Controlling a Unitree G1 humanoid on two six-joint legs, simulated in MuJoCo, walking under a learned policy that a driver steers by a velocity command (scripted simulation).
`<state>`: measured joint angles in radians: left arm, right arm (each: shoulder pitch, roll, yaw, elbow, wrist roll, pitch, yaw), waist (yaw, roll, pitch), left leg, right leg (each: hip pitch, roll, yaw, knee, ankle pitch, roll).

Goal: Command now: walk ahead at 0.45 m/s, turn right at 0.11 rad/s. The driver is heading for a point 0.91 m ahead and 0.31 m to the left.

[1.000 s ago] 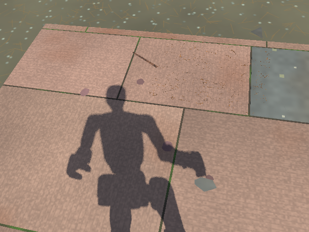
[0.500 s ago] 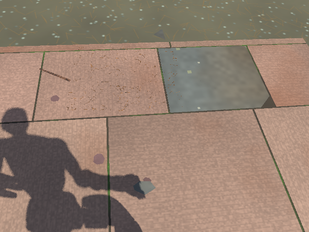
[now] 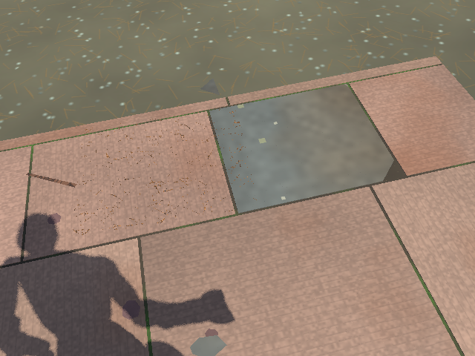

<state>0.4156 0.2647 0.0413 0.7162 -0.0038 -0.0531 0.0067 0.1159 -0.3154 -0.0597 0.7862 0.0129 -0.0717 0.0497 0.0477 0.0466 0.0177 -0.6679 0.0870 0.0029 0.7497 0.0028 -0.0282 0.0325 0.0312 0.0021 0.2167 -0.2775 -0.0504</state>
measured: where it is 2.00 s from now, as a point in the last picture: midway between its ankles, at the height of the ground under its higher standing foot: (214, 205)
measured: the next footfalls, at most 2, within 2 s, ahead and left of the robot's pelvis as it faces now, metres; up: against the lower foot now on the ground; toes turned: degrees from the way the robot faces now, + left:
left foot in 0.18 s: +0.31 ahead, +0.13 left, +0.00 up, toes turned +2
right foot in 0.70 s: +0.60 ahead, -0.12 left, +0.00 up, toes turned +3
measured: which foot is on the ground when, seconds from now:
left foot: up 0.00-0.16, down 0.18-0.72, up 0.74-1.00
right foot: down 0.00-0.20, up 0.22-0.68, down 0.70-1.00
